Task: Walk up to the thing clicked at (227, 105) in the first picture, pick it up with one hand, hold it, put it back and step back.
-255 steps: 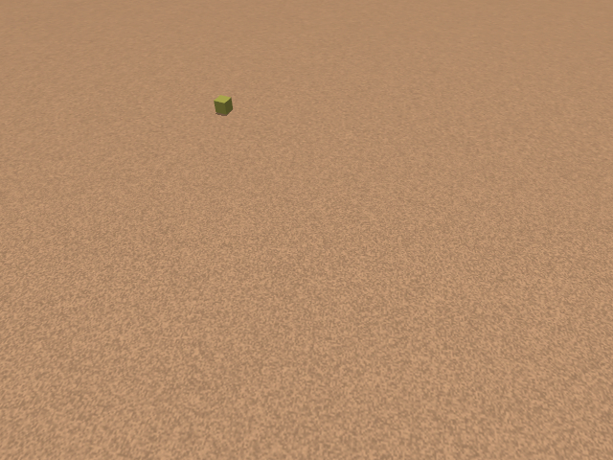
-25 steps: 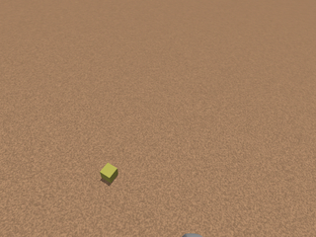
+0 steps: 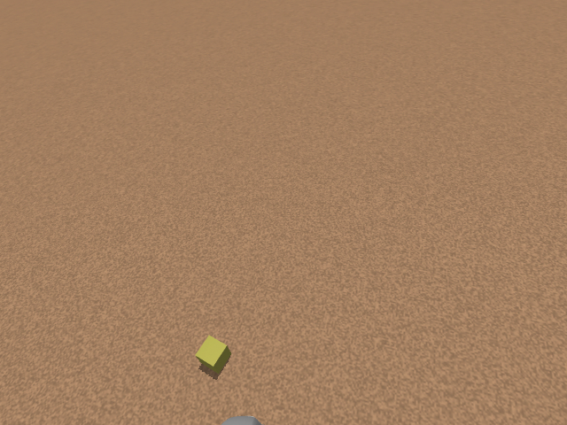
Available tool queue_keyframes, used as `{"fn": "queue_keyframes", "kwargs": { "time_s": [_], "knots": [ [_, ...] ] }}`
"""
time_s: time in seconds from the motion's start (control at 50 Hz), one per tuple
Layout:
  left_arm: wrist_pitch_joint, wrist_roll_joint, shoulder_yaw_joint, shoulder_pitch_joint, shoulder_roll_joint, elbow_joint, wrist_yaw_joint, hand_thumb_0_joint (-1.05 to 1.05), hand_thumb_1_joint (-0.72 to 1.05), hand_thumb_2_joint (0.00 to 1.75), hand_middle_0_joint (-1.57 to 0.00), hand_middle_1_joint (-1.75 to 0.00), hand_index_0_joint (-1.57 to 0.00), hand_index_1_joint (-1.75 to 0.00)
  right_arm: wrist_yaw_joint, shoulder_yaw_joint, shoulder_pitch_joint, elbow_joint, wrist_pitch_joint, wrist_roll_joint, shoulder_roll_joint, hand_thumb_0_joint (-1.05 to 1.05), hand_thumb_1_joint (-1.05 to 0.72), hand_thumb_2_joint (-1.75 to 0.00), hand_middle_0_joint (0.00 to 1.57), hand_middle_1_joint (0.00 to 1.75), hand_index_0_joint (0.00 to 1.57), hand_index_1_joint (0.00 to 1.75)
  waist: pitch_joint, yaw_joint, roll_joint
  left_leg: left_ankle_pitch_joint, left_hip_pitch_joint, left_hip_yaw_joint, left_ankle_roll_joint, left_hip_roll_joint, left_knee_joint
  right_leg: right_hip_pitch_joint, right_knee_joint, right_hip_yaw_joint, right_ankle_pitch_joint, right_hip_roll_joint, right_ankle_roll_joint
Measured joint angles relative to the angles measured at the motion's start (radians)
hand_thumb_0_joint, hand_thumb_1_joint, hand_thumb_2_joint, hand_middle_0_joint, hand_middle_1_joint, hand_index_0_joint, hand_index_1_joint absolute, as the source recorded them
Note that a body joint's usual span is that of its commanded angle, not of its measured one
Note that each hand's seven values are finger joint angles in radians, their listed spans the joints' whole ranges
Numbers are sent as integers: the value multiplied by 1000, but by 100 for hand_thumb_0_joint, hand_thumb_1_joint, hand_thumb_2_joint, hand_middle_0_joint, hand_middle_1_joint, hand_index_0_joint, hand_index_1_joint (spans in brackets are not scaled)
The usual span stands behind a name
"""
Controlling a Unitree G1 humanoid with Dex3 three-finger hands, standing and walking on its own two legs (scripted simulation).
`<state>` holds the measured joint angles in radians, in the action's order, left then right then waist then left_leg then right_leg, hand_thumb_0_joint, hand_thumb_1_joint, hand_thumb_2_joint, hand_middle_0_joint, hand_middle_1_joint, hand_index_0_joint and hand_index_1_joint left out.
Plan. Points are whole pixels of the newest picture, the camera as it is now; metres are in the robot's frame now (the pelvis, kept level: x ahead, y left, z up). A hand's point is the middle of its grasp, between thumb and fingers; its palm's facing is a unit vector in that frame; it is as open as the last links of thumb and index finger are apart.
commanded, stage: walk up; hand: left
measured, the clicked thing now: (213, 354) +0.48 +0.33 -0.73
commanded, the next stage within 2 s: none
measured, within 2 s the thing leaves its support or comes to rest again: neither
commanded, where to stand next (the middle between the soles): +0.15 +0.03 m, yaw +1 degrees
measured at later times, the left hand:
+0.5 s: hand out of the picture +0.11 +0.32 -0.17, palm faces -0.05 -0.94 -0.35, open 7.4 cm
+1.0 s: hand (134, 404) +0.20 +0.29 -0.16, palm faces -0.02 -0.94 -0.34, open 7.4 cm
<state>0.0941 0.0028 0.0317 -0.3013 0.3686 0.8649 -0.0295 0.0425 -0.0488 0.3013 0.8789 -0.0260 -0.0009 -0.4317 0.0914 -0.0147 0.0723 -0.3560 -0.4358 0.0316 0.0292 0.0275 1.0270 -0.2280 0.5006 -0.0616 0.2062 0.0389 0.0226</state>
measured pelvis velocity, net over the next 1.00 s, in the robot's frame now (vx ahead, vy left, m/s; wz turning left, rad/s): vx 0.11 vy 0.03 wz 0.00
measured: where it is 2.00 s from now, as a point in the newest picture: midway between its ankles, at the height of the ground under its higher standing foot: outside the picture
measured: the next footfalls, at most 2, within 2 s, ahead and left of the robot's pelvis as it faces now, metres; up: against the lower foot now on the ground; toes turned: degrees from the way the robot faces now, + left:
left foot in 0.22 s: +0.16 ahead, +0.16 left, +0.00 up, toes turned +0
right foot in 0.60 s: +0.15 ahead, -0.10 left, +0.00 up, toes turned -3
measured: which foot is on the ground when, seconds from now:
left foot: up 0.00-0.20, down 0.22-1.00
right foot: down 0.00-0.26, up 0.28-0.58, down 0.60-1.00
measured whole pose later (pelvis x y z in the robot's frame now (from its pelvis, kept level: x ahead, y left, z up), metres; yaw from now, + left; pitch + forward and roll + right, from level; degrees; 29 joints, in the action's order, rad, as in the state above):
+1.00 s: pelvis +0.11 +0.03 -0.01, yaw +0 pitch -2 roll +0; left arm 0.03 0.00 0.00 -0.16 0.37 1.01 -0.01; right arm 0.02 0.00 0.18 1.04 -0.03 0.00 -0.36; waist 0.04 0.00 -0.01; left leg -0.28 -0.25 -0.01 0.00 0.02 0.57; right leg -0.22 0.56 -0.03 0.30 0.03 -0.02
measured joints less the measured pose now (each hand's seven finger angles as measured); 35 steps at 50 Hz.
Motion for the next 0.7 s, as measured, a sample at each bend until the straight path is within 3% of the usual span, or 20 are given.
{"fn": "queue_keyframes", "kwargs": {
  "time_s": [0.14,0.22,0.24,0.28,0.34,0.42,0.56,0.64,0.7],
  "knots": [
    [-17,-12,-1,-20,19,-16,5,1,90,90,-21,-30,-20,-30,8,-11,-25,10,5,-17,11,1,-90,-90,20,30,20,30,4,-8,-24,111,-35,-18,-39,47,-257,55,-10,-21,44,-10,-8],
    [-37,-8,-10,-9,34,-8,15,1,90,90,-21,-30,-20,-30,-5,-11,-42,27,-4,-16,17,1,-90,-90,20,30,20,30,4,-13,-48,223,50,-47,-29,31,-419,27,101,-24,125,-1,-32],
    [-45,-5,-11,0,39,0,18,1,90,90,-21,-30,-20,-30,-12,-13,-50,34,-10,-18,24,1,-90,-90,20,30,20,30,5,-7,-66,189,65,-51,-23,16,-432,12,147,-24,155,14,-38],
    [-64,-2,-8,25,45,10,23,1,90,90,-21,-30,-20,-30,-16,-10,-64,32,-17,-24,44,1,-90,-90,20,30,20,30,17,-9,-111,161,53,-71,-11,-10,-392,-37,261,21,223,29,-5],
    [-75,-7,-14,30,43,26,25,1,91,90,-21,-30,-20,-30,-10,1,-75,14,-20,-14,61,1,-90,-90,20,30,20,30,23,3,-119,148,63,-77,10,2,-384,-120,454,48,304,-12,15],
    [-79,-9,-8,19,51,55,12,1,91,90,-21,-30,-20,-30,-13,11,-64,2,-21,-18,69,1,-90,-90,20,30,20,30,3,20,-129,169,99,-85,12,2,-449,-172,464,58,252,-6,10],
    [-79,-20,9,-9,53,100,13,1,91,90,-21,-30,-20,-30,-18,3,-59,10,4,-26,28,1,-90,-90,20,30,20,30,-19,29,-86,145,98,-94,8,4,-435,-122,240,43,194,8,-15],
    [-66,-30,17,-13,35,128,30,1,91,90,-21,-30,-20,-30,-24,4,-76,35,34,-14,9,1,-90,-90,20,30,20,30,-20,19,-24,67,74,-73,-5,33,-340,-55,129,20,79,-32,-21],
    [-65,-36,7,-10,21,135,29,1,91,90,-21,-30,-20,-30,-28,13,-80,65,41,-8,24,1,-90,-90,20,30,20,30,-38,-7,-22,-59,66,-41,-5,-5,-280,-52,127,33,94,-24,-13]
  ]
}}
